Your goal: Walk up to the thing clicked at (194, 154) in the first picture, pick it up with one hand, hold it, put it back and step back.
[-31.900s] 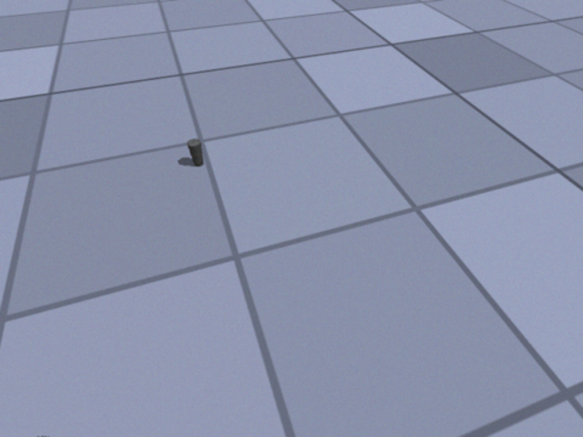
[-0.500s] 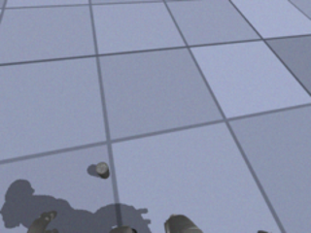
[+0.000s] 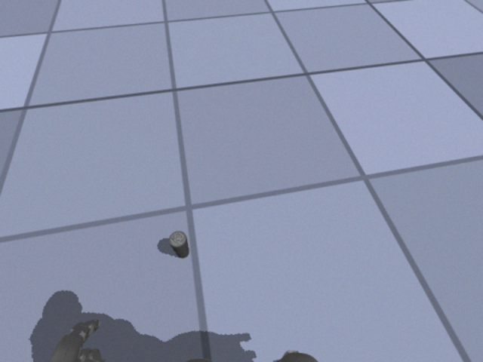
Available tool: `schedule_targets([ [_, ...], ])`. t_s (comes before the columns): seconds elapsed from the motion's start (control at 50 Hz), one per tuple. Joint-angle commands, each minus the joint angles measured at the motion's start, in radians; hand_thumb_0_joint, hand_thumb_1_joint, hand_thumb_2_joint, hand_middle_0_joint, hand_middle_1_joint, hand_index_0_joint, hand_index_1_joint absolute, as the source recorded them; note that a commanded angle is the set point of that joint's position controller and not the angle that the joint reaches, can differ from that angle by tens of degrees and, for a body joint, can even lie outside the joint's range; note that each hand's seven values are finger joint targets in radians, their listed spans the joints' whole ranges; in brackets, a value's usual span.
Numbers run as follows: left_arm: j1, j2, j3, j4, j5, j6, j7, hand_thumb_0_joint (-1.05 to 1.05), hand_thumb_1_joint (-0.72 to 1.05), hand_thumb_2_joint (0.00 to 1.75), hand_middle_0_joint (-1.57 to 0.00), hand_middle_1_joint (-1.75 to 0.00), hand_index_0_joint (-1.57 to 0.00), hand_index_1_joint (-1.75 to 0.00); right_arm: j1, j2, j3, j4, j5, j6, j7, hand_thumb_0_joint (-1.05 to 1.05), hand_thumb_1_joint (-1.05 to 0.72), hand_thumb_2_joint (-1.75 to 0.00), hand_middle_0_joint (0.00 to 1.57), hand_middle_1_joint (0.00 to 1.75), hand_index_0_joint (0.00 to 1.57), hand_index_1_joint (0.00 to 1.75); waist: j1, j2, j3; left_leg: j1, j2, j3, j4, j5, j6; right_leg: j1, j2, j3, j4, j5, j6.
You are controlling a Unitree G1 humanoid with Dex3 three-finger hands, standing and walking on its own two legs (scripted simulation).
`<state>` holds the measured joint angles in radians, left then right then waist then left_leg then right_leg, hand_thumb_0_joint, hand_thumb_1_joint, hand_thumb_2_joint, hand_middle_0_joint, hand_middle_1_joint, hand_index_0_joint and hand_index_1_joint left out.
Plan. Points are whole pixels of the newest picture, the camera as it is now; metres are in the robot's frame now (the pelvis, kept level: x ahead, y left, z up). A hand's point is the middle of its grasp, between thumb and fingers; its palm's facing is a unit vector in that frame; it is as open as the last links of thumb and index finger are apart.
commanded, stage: step back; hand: left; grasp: from the side
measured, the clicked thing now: (180, 246) +0.59 +0.27 -0.68
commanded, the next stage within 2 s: none
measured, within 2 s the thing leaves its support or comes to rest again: neither
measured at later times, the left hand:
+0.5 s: hand out of the picture -0.07 +0.23 -0.15, palm faces -0.08 -0.91 -0.40, open 7.4 cm
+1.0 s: hand out of the picture -0.20 +0.21 -0.14, palm faces -0.01 -0.93 -0.38, open 7.4 cm
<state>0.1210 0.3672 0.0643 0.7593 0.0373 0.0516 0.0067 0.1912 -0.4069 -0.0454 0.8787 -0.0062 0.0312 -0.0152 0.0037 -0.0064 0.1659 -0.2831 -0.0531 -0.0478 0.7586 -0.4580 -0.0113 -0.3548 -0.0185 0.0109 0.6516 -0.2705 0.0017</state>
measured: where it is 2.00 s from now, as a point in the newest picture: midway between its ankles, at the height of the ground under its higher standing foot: outside the picture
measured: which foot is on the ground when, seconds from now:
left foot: up 0.00-0.00, down 0.02-0.46, up 0.48-0.74, down 0.76-1.00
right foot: down 0.00-0.04, up 0.06-0.42, down 0.44-0.78, up 0.80-1.00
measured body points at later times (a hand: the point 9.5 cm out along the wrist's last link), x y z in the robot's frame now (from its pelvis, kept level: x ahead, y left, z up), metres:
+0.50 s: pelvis -0.17 -0.04 -0.01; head -0.11 -0.05 +0.44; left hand -0.07 +0.28 -0.12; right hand -0.05 -0.37 -0.12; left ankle -0.04 +0.10 -0.70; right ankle -0.19 -0.16 -0.72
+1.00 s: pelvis -0.33 -0.06 +0.00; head -0.27 -0.04 +0.45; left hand -0.20 +0.26 -0.12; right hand -0.22 -0.37 -0.10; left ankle -0.26 +0.07 -0.72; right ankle -0.38 -0.20 -0.66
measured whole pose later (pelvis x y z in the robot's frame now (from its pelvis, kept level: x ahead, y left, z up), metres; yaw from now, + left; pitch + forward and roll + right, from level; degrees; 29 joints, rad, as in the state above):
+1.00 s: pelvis -0.33 -0.06 +0.00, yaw +0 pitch -2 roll -1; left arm 0.12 0.39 0.07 0.80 0.02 0.07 0.00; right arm 0.15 -0.37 -0.04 0.84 -0.04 0.02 -0.02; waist 0.01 -0.02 0.17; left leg -0.38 0.03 -0.02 0.62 -0.22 0.01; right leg -0.39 0.06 0.10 1.07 -0.54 0.01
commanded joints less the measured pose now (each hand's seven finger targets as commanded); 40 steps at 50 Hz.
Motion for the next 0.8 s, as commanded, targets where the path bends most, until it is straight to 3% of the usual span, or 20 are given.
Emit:
schedule_targets([
  [0.0, 0.037, 0.201, 0.05, -0.089, -0.019, 0.003, 0.006, 0.0, 0.9, 0.9, -0.2, -0.3, -0.2, -0.3, 0.058, -0.196, -0.072, -0.061, -0.031, -0.045, -0.013, 0.0, -0.9, -0.9, 0.2, 0.3, 0.2, 0.3, 0.007, -0.022, -0.228, 0.152, 0.138, -0.114, -0.382, 0.359, 0.053, 0.058, -0.081, 0.148, 0.044, 0.204, -0.085],
  [0.02, 0.003, 0.182, 0.048, -0.113, -0.023, -0.003, 0.008, 0.0, 0.9, 0.9, -0.2, -0.3, -0.2, -0.3, 0.012, -0.326, -0.096, -0.085, -0.032, -0.042, -0.005, 0.0, -0.9, -0.9, 0.2, 0.3, 0.2, 0.3, -0.008, 0.238, -0.206, 0.139, 0.387, -0.423, -0.422, 0.494, 0.191, -0.123, 0.098, 0.027, 0.194, -0.177, -0.025],
  [0.04, -0.072, 0.219, 0.071, -0.105, -0.01, -0.003, 0.023, 0.0, 0.9, 0.9, -0.2, -0.3, -0.2, -0.3, 0.009, -0.354, -0.105, -0.098, -0.028, -0.045, -0.004, 0.0, -0.9, -0.9, 0.2, 0.3, 0.2, 0.3, -0.066, 0.233, -0.183, 0.004, 0.485, -0.527, -0.442, 0.562, 0.312, -0.077, 0.097, 0.133, 0.412, -0.373, -0.008],
  [0.08, -0.031, 0.204, 0.073, -0.071, -0.026, 0.002, 0.023, 0.0, 0.9, 0.9, -0.2, -0.3, -0.2, -0.3, -0.042, -0.266, -0.076, -0.093, -0.026, -0.053, -0.018, 0.0, -0.9, -0.9, 0.2, 0.3, 0.2, 0.3, -0.004, 0.087, -0.182, 0.064, 0.376, -0.313, -0.353, 0.714, 0.263, -0.13, 0.124, 0.22, 0.598, -0.304, -0.026],
  [0.12, 0.049, 0.21, 0.077, -0.041, -0.028, 0.001, 0.019, 0.0, 0.9, 0.9, -0.2, -0.3, -0.2, -0.3, -0.069, -0.237, -0.074, -0.106, -0.026, -0.051, -0.025, 0.0, -0.9, -0.9, 0.2, 0.3, 0.2, 0.3, 0.027, 0.118, -0.17, 0.074, 0.318, -0.209, -0.314, 0.739, 0.231, -0.145, 0.125, 0.206, 0.658, -0.238, -0.021],
  [0.28, 0.055, 0.191, 0.076, -0.049, -0.015, -0.006, 0.006, 0.0, 0.9, 0.9, -0.2, -0.3, -0.2, -0.3, 0.002, -0.24, -0.085, -0.132, -0.029, -0.04, -0.023, 0.0, -0.9, -0.9, 0.2, 0.3, 0.2, 0.3, -0.044, 0.175, -0.225, 0.204, 0.322, -0.188, -0.29, 0.601, 0.259, -0.095, 0.074, 0.111, 0.319, -0.249, 0.038],
  [0.38, 0.22, 0.185, 0.083, 0.045, -0.012, -0.014, -0.01, 0.0, 0.9, 0.9, -0.2, -0.3, -0.2, -0.3, -0.081, -0.272, -0.089, -0.157, -0.024, -0.012, -0.012, 0.0, -0.9, -0.9, 0.2, 0.3, 0.2, 0.3, 0.033, 0.221, -0.273, 0.007, 0.285, -0.152, -0.25, 0.395, 0.176, 0.202, 0.043, -0.012, -0.162, -0.047, -0.017],
  [0.4, 0.246, 0.203, 0.086, 0.054, 0.0, -0.02, -0.009, 0.0, 0.9, 0.9, -0.2, -0.3, -0.2, -0.3, -0.078, -0.247, -0.08, -0.159, -0.016, -0.007, -0.009, 0.0, -0.9, -0.9, 0.2, 0.3, 0.2, 0.3, 0.048, 0.178, -0.271, -0.067, 0.244, -0.135, -0.205, 0.299, 0.125, 0.245, 0.026, 0.023, -0.205, -0.027, -0.041],
  [0.42, 0.225, 0.267, 0.105, 0.035, 0.018, -0.026, -0.012, 0.0, 0.9, 0.9, -0.2, -0.3, -0.2, -0.3, -0.057, -0.193, -0.068, -0.165, -0.012, -0.006, -0.007, 0.0, -0.9, -0.9, 0.2, 0.3, 0.2, 0.3, 0.038, -0.001, -0.222, -0.253, 0.118, -0.105, -0.07, 0.123, 0.059, 0.264, -0.112, 0.28, -0.26, -0.138, -0.09],
  [0.44, 0.132, 0.385, 0.127, -0.005, 0.011, -0.017, -0.013, 0.0, 0.9, 0.9, -0.2, -0.3, -0.2, -0.3, -0.124, -0.162, -0.067, -0.183, -0.005, -0.009, -0.025, 0.0, -0.9, -0.9, 0.2, 0.3, 0.2, 0.3, 0.074, -0.297, -0.165, -0.258, -0.048, -0.005, 0.203, -0.129, 0.005, 0.012, -0.339, 0.521, -0.38, -0.156, -0.252],
  [0.46, 0.044, 0.403, 0.126, -0.047, 0.016, -0.024, -0.006, 0.0, 0.9, 0.9, -0.2, -0.3, -0.2, -0.3, -0.115, -0.209, -0.083, -0.17, -0.007, -0.003, -0.032, 0.0, -0.9, -0.9, 0.2, 0.3, 0.2, 0.3, 0.049, -0.284, -0.096, -0.208, -0.001, -0.115, 0.39, -0.149, -0.005, -0.145, -0.421, 0.597, -0.415, -0.127, -0.315],
  [0.5, -0.073, 0.284, 0.084, -0.073, 0.005, -0.031, 0.006, 0.0, 0.9, 0.9, -0.2, -0.3, -0.2, -0.3, -0.024, -0.199, -0.072, -0.115, 0.004, -0.008, -0.027, 0.0, -0.9, -0.9, 0.2, 0.3, 0.2, 0.3, -0.024, -0.112, -0.078, -0.2, -0.056, -0.125, 0.461, -0.027, 0.003, -0.106, -0.243, 0.288, -0.276, 0.135, -0.222],
  [0.52, -0.103, 0.263, 0.087, -0.071, 0.012, -0.029, 0.01, 0.0, 0.9, 0.9, -0.2, -0.3, -0.2, -0.3, 0.006, -0.188, -0.067, -0.105, 0.006, -0.012, -0.026, 0.0, -0.9, -0.9, 0.2, 0.3, 0.2, 0.3, -0.038, -0.146, -0.085, -0.185, -0.065, -0.097, 0.465, -0.002, 0.004, -0.088, -0.211, 0.215, -0.249, 0.175, -0.196],
  [0.58, -0.022, 0.233, 0.079, -0.071, 0.014, -0.026, 0.014, 0.0, 0.9, 0.9, -0.2, -0.3, -0.2, -0.3, 0.02, -0.175, -0.052, -0.096, 0.001, -0.023, -0.025, 0.0, -0.9, -0.9, 0.2, 0.3, 0.2, 0.3, 0.015, -0.175, -0.139, -0.202, -0.053, -0.047, 0.33, -0.032, -0.01, 0.1, -0.179, 0.163, -0.173, 0.318, -0.196],
  [0.64, 0.039, 0.242, 0.08, -0.066, 0.012, -0.018, 0.022, 0.0, 0.9, 0.9, -0.2, -0.3, -0.2, -0.3, -0.004, -0.153, -0.047, -0.11, -0.012, -0.031, -0.025, 0.0, -0.9, -0.9, 0.2, 0.3, 0.2, 0.3, 0.053, -0.204, -0.184, -0.199, -0.007, 0.006, 0.069, -0.069, -0.007, 0.274, -0.222, 0.198, -0.113, 0.456, -0.207],
  [0.68, 0.018, 0.251, 0.077, -0.077, -0.003, -0.011, 0.022, 0.0, 0.9, 0.9, -0.2, -0.3, -0.2, -0.3, 0.059, -0.149, -0.051, -0.088, -0.016, -0.035, -0.024, 0.0, -0.9, -0.9, 0.2, 0.3, 0.2, 0.3, 0.022, -0.21, -0.222, -0.104, 0.023, 0.035, -0.144, 0.027, 0.013, 0.291, -0.228, 0.202, -0.046, 0.495, -0.187],
  [0.72, 0.022, 0.23, 0.055, -0.082, -0.014, 0.004, 0.014, 0.0, 0.9, 0.9, -0.2, -0.3, -0.2, -0.3, 0.095, -0.165, -0.062, -0.059, -0.023, -0.04, -0.023, 0.0, -0.9, -0.9, 0.2, 0.3, 0.2, 0.3, 0.004, -0.131, -0.243, 0.06, 0.041, 0.019, -0.364, 0.304, 0.032, 0.179, -0.167, 0.151, 0.041, 0.373, -0.118],
  [0.74, 0.046, 0.194, 0.044, -0.087, -0.016, 0.008, 0.01, 0.0, 0.9, 0.9, -0.2, -0.3, -0.2, -0.3, 0.085, -0.237, -0.081, -0.062, -0.036, -0.041, -0.023, 0.0, -0.9, -0.9, 0.2, 0.3, 0.2, 0.3, 0.02, 0.039, -0.246, 0.157, 0.218, -0.225, -0.371, 0.433, 0.095, -0.012, -0.078, 0.102, 0.143, 0.135, -0.063],
  [0.76, -0.028, 0.206, 0.051, -0.107, -0.027, 0.005, 0.019, 0.0, 0.9, 0.9, -0.2, -0.3, -0.2, -0.3, 0.034, -0.356, -0.1, -0.083, -0.025, -0.035, -0.011, 0.0, -0.9, -0.9, 0.2, 0.3, 0.2, 0.3, -0.013, 0.251, -0.227, 0.06, 0.423, -0.446, -0.402, 0.575, 0.262, -0.079, 0.062, -0.015, 0.304, -0.29, -0.02],
  [0.78, -0.072, 0.226, 0.068, -0.097, -0.014, 0.008, 0.026, 0.0, 0.9, 0.9, -0.2, -0.3, -0.2, -0.3, 0.032, -0.356, -0.107, -0.092, -0.033, -0.042, -0.014, 0.0, -0.9, -0.9, 0.2, 0.3, 0.2, 0.3, -0.049, 0.216, -0.199, -0.029, 0.482, -0.531, -0.419, 0.604, 0.338, -0.061, 0.059, 0.115, 0.498, -0.385, -0.013],
])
